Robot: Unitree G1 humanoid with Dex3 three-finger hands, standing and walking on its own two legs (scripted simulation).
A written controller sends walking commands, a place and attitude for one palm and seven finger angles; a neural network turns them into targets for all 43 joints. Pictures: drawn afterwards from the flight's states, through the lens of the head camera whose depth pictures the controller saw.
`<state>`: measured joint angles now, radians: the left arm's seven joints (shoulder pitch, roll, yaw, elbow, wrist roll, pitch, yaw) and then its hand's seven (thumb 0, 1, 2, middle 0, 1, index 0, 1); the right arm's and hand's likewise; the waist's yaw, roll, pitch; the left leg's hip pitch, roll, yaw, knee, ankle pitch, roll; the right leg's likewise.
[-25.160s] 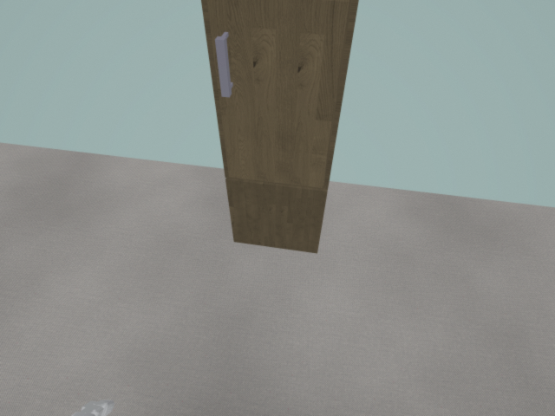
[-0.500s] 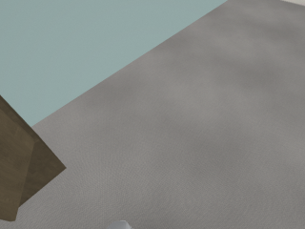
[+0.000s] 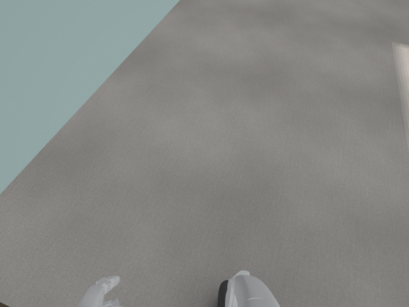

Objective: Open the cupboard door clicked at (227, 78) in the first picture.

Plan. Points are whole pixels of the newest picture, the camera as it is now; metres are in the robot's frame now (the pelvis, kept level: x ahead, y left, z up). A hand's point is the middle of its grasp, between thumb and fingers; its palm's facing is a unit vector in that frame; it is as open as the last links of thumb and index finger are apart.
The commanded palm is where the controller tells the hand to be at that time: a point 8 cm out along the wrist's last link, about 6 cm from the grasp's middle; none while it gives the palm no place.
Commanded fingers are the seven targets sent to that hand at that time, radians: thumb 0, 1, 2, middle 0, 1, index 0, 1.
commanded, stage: walk to a spot facing it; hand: left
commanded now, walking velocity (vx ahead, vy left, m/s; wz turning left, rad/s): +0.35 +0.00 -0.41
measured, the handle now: out of the picture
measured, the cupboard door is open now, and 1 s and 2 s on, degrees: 51 51 51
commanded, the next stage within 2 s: turn to face it in 0.90 s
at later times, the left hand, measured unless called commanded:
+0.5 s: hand (155, 270) +0.21 +0.12 -0.15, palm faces -0.04 -0.98 -0.21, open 7.3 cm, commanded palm none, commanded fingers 0.00 0.90 0.90 -0.20 -0.30 -0.20 -0.30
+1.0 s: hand (181, 131) +0.62 +0.08 -0.16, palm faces -0.27 -0.95 -0.17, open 7.4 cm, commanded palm none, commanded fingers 0.00 0.90 0.90 -0.20 -0.30 -0.20 -0.30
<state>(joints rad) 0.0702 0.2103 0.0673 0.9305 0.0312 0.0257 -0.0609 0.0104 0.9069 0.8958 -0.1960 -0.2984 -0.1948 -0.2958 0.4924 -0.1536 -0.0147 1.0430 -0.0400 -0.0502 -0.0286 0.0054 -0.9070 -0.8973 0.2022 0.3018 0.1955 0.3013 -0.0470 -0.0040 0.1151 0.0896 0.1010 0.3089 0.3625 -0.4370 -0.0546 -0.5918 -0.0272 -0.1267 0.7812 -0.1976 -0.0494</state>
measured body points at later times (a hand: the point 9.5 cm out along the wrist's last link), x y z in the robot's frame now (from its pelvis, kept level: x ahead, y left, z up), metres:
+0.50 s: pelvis +0.24 -0.06 +0.01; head +0.27 -0.08 +0.46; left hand +0.21 +0.17 -0.13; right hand +0.33 -0.30 -0.14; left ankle +0.36 +0.07 -0.67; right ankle +0.13 -0.08 -0.73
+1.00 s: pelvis +0.50 -0.07 +0.01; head +0.53 -0.07 +0.46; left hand +0.64 +0.13 -0.14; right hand +0.37 -0.28 -0.13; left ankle +0.44 +0.01 -0.73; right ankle +0.56 -0.25 -0.65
